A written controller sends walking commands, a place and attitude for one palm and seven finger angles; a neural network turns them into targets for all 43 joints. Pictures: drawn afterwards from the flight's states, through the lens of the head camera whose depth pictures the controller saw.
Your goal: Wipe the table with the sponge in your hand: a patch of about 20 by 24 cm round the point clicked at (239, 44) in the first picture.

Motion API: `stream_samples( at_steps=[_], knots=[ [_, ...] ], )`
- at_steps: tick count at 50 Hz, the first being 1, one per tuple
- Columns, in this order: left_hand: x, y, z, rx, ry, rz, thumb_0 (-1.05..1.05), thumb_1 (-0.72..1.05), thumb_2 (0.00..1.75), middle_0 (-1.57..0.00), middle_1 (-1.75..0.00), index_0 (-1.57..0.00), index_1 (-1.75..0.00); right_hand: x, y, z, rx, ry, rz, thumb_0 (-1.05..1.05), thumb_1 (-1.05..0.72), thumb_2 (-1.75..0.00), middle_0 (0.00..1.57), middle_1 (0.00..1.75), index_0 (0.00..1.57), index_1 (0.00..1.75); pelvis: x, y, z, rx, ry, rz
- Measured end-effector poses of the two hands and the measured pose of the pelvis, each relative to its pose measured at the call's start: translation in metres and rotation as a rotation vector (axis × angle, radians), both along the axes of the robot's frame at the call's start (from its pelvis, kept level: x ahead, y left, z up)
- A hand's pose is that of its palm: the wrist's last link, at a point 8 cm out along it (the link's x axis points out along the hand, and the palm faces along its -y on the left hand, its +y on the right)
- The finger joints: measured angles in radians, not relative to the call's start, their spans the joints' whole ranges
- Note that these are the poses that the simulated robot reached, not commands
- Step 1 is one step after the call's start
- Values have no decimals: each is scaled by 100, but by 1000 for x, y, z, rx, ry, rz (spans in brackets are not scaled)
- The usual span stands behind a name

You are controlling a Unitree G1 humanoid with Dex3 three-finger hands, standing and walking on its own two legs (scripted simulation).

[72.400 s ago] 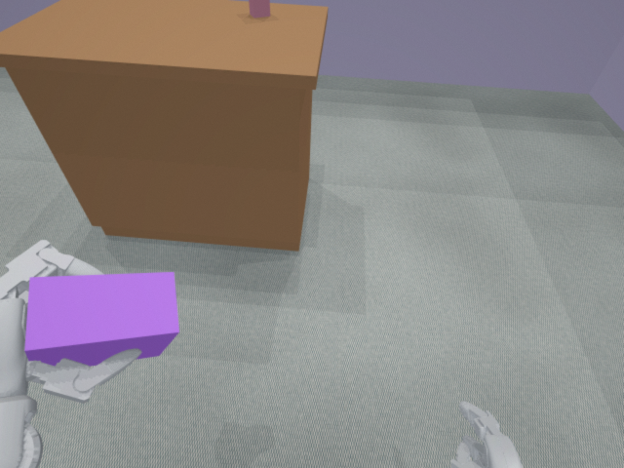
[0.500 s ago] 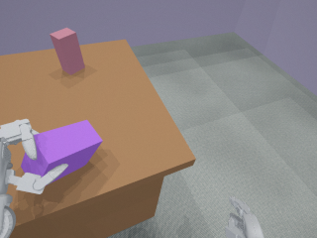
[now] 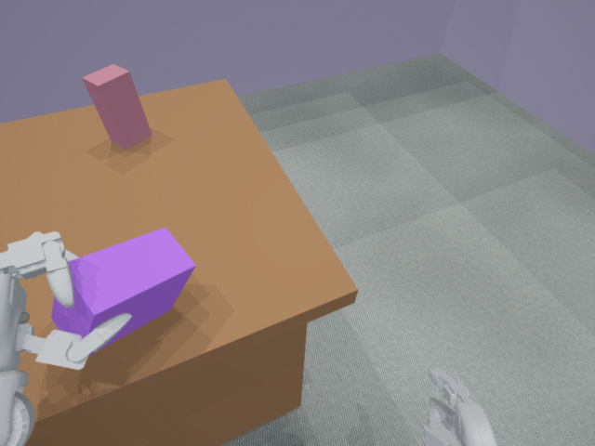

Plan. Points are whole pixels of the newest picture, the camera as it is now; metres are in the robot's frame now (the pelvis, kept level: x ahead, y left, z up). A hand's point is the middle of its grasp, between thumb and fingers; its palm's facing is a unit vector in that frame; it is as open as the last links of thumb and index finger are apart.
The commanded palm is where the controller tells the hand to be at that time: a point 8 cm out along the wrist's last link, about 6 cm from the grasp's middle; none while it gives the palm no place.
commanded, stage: come to a stop and stand still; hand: left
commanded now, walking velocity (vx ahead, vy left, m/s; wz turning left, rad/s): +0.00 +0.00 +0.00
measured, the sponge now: (139, 284) +0.26 +0.21 +0.12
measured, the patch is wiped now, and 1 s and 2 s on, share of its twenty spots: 0.85 0.85 0.85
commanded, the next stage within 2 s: look again from close up in 0.64 s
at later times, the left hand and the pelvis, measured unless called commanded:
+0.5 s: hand (71, 285) +0.23 +0.24 +0.17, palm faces +0.39 -0.86 -0.32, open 7.0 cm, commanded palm +0.17 +0.28 +0.18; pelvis +0.01 +0.00 +0.01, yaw +0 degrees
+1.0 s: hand (49, 289) +0.22 +0.26 +0.17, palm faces +0.39 -0.87 -0.32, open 7.0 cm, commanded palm +0.16 +0.30 +0.18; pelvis +0.00 +0.01 +0.00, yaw +1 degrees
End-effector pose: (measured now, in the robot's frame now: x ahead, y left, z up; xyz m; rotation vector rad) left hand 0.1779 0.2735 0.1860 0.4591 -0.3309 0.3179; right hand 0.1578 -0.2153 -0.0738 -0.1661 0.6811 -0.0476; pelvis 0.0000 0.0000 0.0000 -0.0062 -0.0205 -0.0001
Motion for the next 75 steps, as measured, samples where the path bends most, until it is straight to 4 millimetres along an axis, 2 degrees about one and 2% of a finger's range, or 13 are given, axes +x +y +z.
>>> stream_samples(
  at_steps=[7, 14, 23, 35, 55, 57, 59, 62, 64, 68, 72, 75],
  knots=[
    [-4, 14, -7, -53, -23, 70, -2, -39, 102, -74, -143, -124, -165, -2, -21, 9, -84, 34, -12, 1, -90, -89, 20, 30, 21, 30, 3, -12, 3, -8, 4, 10],
    [4, 8, -9, -80, -26, 76, -1, -40, 103, -74, -144, -124, -165, 11, -32, 20, -122, -9, -17, 1, -90, -90, 20, 30, 21, 30, 3, -12, 5, -13, 0, 6],
    [10, 8, -8, -60, -2, 28, -1, -38, 102, -74, -143, -123, -166, 20, -18, 25, -103, -26, -22, 1, -90, -90, 20, 30, 21, 30, 6, -6, 6, -15, 2, 4],
    [11, 18, -9, -68, 7, 12, -4, -38, 102, -75, -141, -123, -167, 14, 4, 16, -82, 27, -14, 1, -90, -89, 20, 30, 21, 30, 7, 5, 5, -18, -2, 7],
    [4, 31, -10, -65, 3, 27, -4, -38, 103, -75, -141, -123, -167, 10, 10, 18, -96, 29, -26, 1, -90, -89, 20, 30, 21, 30, 4, 15, 4, -22, -10, 13],
    [11, 36, 8, 70, -35, 12, -4, -38, 103, -76, -141, -123, -167, 10, 13, 15, -129, 37, 25, 1, -90, -90, 20, 30, 21, 30, 2, 13, 2, -21, -7, 43],
    [21, 50, 26, 147, -58, 65, -3, -39, 104, -76, -141, -123, -166, 11, 16, 7, -133, 68, 107, 1, -90, -90, 20, 30, 20, 30, 0, 9, 1, -8, 4, 73],
    [26, 63, 37, 49, -30, 136, -3, -38, 104, -75, -142, -122, -164, 17, 15, -2, -93, 83, 136, 1, -90, -89, 20, 30, 21, 30, 0, 7, 0, 7, 10, 66],
    [25, 57, 33, 6, 39, 142, -2, -38, 104, -75, -142, -122, -164, 25, 14, -4, -63, 59, 133, 1, -90, -89, 20, 30, 21, 30, 1, 5, -1, 12, 10, 52],
    [19, 23, 13, 81, 201, 117, -2, -37, 104, -73, -144, -121, -163, 41, 10, -3, -26, 9, 139, 1, -90, -89, 20, 30, 21, 30, -4, -2, -3, 9, 9, 49],
    [1, 3, 24, 177, 150, 121, -1, -36, 104, -72, -145, -121, -163, 50, 3, 5, -36, -16, 154, 1, -90, -89, 20, 30, 21, 30, -7, -19, -4, 16, 18, 58],
    [-10, 2, 35, 215, 108, 166, -1, -37, 104, -72, -145, -122, -163, 54, -6, 8, -54, -17, 166, 1, -90, -89, 20, 30, 21, 30, -7, -34, -4, 14, 10, 75]
  ],
)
